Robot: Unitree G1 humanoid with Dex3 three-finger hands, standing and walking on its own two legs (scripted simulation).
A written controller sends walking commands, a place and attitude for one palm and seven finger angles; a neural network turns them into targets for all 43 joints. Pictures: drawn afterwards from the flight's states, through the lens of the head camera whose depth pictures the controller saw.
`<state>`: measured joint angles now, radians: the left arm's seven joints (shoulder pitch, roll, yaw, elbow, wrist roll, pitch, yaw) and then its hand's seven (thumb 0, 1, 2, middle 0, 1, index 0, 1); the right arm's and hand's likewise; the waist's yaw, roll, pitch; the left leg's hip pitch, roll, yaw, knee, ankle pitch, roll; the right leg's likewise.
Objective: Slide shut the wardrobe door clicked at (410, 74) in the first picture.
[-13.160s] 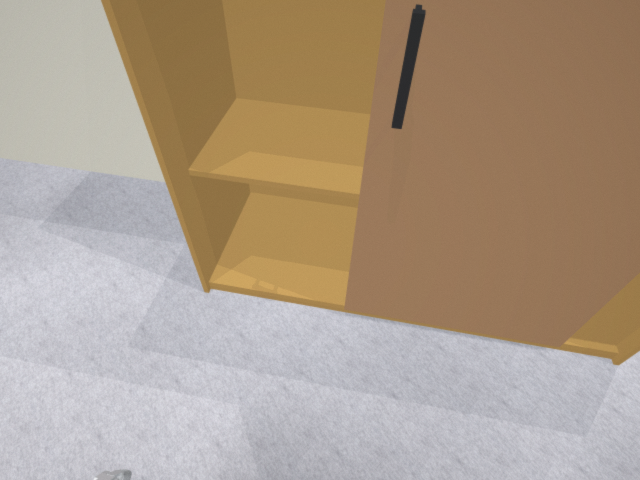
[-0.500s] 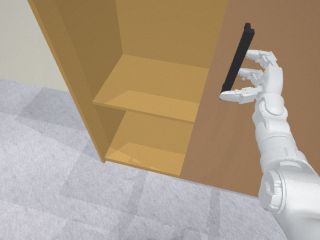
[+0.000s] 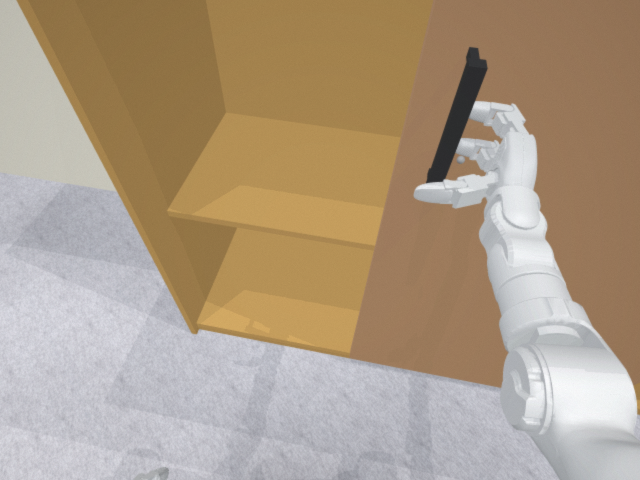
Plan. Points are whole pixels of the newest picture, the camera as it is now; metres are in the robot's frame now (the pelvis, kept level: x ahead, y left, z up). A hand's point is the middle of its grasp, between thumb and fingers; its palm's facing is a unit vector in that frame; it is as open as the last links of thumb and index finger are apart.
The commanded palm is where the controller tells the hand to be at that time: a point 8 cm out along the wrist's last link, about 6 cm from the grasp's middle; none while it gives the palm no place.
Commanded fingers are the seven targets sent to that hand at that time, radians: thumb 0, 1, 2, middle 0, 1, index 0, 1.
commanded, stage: slide the fingers in behind the handle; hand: right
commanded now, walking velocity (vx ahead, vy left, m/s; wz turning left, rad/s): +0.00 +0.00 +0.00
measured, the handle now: (449, 132) +0.53 -0.10 +0.17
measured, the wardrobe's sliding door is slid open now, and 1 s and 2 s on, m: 0.51 0.51 0.51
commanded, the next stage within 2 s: grip the handle and tug to test in 0.90 s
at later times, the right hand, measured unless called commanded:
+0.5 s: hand (428, 153) +0.48 -0.07 +0.17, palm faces +0.06 +1.00 +0.01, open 13.9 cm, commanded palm +0.45 -0.12 +0.17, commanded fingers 0.00 0.50 -0.30 0.30 1.20 0.30 1.20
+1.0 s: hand (436, 154) +0.48 -0.08 +0.17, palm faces +0.08 +1.00 +0.01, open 13.9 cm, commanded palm +0.45 -0.13 +0.17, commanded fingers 0.00 0.45 -0.32 0.31 1.21 0.31 1.21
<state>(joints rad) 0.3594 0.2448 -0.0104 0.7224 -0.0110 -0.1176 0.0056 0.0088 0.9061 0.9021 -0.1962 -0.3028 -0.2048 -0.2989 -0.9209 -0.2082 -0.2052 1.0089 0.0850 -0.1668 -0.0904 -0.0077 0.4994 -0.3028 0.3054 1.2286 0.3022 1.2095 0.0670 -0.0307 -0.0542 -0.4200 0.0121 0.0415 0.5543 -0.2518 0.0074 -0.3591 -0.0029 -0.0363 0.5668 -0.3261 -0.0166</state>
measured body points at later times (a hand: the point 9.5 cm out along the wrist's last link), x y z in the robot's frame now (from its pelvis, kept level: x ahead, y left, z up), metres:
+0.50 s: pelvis +0.00 +0.01 +0.00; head +0.04 +0.02 +0.45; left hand +0.05 +0.26 -0.13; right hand +0.47 -0.12 +0.17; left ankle +0.01 +0.12 -0.73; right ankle -0.03 -0.11 -0.73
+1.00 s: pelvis +0.00 +0.01 +0.00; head +0.03 +0.02 +0.45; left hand +0.05 +0.26 -0.12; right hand +0.47 -0.13 +0.17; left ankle +0.01 +0.12 -0.73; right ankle -0.03 -0.11 -0.73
